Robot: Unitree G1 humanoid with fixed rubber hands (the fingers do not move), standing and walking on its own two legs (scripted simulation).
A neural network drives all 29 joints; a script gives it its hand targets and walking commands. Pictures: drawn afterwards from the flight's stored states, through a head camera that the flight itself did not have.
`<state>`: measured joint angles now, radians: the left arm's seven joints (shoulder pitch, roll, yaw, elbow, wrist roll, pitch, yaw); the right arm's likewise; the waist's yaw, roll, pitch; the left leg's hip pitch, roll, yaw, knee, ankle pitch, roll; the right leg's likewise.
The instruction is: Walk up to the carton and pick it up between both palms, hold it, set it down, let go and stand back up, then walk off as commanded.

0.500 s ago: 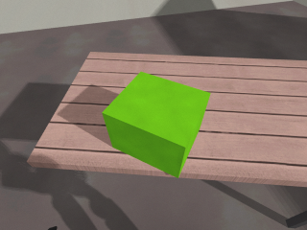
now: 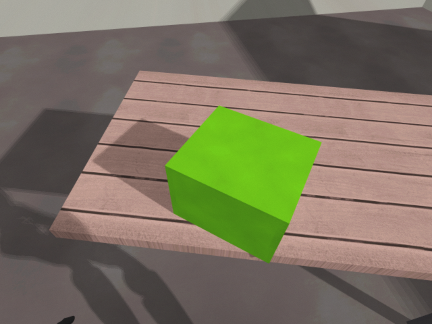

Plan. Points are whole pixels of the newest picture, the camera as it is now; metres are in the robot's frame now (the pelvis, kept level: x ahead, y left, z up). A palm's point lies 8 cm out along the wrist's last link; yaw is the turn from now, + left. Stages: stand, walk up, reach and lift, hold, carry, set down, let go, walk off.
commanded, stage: walk up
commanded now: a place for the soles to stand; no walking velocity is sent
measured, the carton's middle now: (242, 180) +0.41 -0.02 +0.01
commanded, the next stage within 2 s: reach and lift in 1.16 s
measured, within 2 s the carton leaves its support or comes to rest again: neither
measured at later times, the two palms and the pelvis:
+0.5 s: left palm out of the picture +0.09 +0.31 -0.08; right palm out of the picture +0.09 -0.31 -0.11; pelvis +0.02 -0.01 +0.00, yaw +1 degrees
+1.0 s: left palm out of the picture +0.10 +0.32 -0.11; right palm out of the picture +0.14 -0.30 -0.08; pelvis +0.03 +0.01 +0.00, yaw +2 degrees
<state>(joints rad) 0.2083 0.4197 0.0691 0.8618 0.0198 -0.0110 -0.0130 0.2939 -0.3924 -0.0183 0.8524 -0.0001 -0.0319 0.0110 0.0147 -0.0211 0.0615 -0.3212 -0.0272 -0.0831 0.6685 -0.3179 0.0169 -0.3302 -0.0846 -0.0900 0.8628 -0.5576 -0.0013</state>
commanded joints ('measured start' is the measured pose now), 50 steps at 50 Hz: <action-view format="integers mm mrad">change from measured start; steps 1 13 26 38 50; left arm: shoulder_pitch -23 -50 -77 -87 -100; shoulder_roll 175 284 155 168 177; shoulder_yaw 43 63 20 20 21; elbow -78 -47 -55 -2 15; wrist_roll -16 0 -22 -17 -13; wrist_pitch -31 -58 -7 -14 -19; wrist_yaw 11 28 -1 1 0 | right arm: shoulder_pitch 73 22 32 -108 -144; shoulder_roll -270 -228 -233 -206 -202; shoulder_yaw -91 -67 -71 -43 -38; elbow -66 -39 30 8 21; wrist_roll -32 -12 -40 -20 -18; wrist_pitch -29 19 -28 -33 -30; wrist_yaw -17 -22 -28 -31 -28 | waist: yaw -45 4 0 15 11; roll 190 -107 -1 85 20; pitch -51 -43 -88 -107 -103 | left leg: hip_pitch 232 -136 118 -3 20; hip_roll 210 10 108 115 99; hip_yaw -358 -25 -116 -125 -98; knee -254 234 -259 -198 -178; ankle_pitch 384 -271 125 204 226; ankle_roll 210 5 30 48 38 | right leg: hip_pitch -210 117 22 171 162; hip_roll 20 -348 -66 -47 -66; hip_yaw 91 458 56 84 93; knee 41 -588 -225 -332 -374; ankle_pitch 17 30 268 374 375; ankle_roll -24 -235 -55 -49 -53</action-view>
